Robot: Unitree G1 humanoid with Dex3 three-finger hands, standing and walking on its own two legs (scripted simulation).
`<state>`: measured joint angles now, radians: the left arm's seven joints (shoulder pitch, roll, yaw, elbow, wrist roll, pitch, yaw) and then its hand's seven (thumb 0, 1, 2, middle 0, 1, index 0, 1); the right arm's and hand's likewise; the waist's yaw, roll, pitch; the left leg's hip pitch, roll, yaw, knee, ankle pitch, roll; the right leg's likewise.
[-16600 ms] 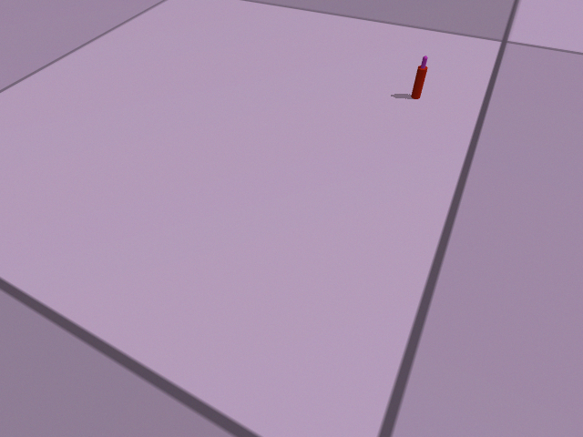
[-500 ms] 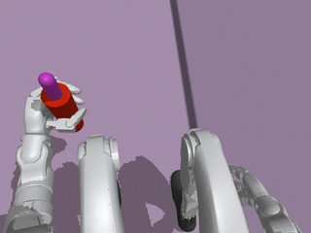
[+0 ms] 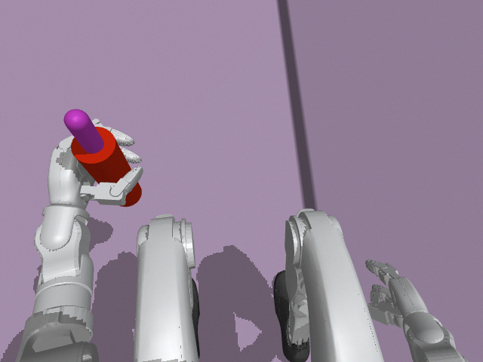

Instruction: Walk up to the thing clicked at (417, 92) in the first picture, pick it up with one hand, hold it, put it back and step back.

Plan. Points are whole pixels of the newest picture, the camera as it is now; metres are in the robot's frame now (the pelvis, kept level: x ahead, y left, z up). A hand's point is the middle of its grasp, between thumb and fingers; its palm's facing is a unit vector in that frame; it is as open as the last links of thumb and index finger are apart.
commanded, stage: settle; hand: left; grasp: from the side
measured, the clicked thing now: (107, 164) +0.39 +0.22 -0.02
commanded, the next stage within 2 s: lift in 0.24 s
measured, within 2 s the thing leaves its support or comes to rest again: neither
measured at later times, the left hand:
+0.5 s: hand (108, 164) +0.39 +0.22 +0.00, palm faces -0.02 -1.00 -0.05, open 7.2 cm
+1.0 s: hand (71, 143) +0.37 +0.21 +0.12, palm faces -0.04 -1.00 -0.05, open 7.2 cm
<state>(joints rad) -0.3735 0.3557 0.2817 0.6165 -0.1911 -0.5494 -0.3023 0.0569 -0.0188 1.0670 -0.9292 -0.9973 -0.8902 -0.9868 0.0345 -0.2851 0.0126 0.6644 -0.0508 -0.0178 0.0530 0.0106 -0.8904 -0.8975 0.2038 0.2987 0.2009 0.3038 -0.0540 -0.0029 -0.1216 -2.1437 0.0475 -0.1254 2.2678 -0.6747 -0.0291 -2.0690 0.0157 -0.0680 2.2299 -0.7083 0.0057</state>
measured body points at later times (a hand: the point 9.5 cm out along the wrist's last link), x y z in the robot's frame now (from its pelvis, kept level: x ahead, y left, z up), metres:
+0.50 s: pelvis +0.00 +0.00 +0.02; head +0.19 +0.04 +0.43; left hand +0.38 +0.27 +0.00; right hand +0.17 -0.25 -0.10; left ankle +0.09 +0.14 -0.34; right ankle +0.09 -0.12 -0.34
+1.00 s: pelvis +0.01 +0.00 +0.11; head +0.18 +0.03 +0.52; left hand +0.36 +0.26 +0.13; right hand +0.21 -0.24 -0.01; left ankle +0.09 +0.14 -0.34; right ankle +0.09 -0.12 -0.34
